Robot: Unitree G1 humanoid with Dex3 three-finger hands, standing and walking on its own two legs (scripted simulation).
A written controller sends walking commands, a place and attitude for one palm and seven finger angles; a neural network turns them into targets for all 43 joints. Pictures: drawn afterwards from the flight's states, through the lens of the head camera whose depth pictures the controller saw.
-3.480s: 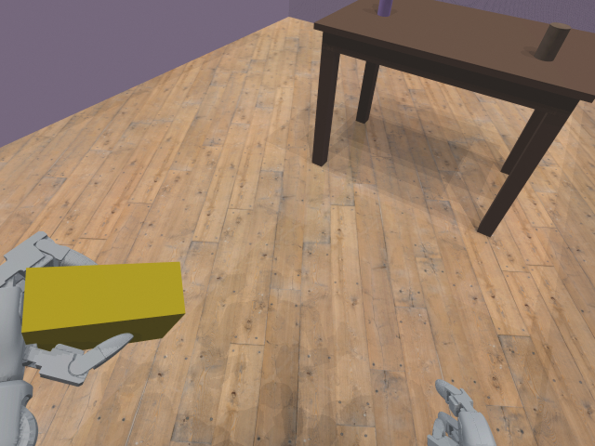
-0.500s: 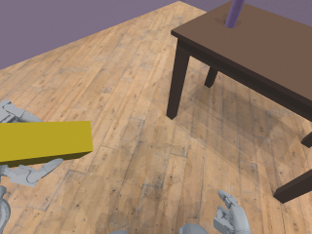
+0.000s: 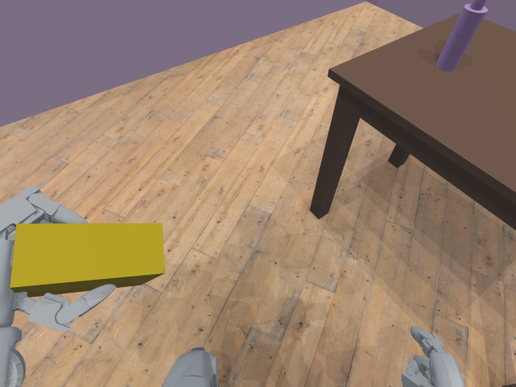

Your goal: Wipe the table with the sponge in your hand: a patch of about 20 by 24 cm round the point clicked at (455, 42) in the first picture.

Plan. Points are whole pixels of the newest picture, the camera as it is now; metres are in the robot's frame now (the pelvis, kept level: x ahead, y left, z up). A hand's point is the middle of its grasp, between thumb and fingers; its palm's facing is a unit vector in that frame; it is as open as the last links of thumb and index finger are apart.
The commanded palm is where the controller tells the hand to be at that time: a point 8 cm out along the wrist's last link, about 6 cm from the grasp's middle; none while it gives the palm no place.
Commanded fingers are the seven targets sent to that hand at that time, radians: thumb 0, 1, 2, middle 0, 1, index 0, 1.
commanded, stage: walk to a spot facing it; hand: left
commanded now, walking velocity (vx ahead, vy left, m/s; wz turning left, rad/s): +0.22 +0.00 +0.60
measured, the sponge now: (112, 259) +0.24 +0.18 +0.14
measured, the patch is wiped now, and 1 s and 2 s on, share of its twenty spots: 0.00 0.00 0.00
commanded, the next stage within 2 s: turn to face it in 0.08 s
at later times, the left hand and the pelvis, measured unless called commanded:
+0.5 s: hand (14, 214) +0.26 +0.27 +0.20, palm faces +0.51 -0.75 -0.42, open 9.8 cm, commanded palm +0.23 +0.30 +0.17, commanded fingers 0.00 0.10 1.30 -1.20 -1.60 -1.20 -1.60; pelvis +0.08 +0.01 +0.00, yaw +3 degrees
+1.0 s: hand (157, 181) +0.32 +0.14 +0.18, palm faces +0.19 -0.83 -0.53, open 9.9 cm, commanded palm +0.27 +0.18 +0.17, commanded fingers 0.00 0.10 1.30 -1.20 -1.60 -1.20 -1.60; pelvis +0.05 -0.05 +0.00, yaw -14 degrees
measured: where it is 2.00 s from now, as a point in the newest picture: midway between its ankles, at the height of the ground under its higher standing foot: outside the picture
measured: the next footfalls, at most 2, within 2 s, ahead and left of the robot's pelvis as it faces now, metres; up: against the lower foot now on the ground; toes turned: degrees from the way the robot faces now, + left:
left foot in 0.14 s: +0.17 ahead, +0.13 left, +0.00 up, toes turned +14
right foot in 0.60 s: +0.14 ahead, -0.10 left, +0.00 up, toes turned -8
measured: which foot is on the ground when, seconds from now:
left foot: up 0.00-0.12, down 0.14-0.62, up 0.64-1.00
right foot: down 0.00-0.14, up 0.16-0.58, down 0.60-1.00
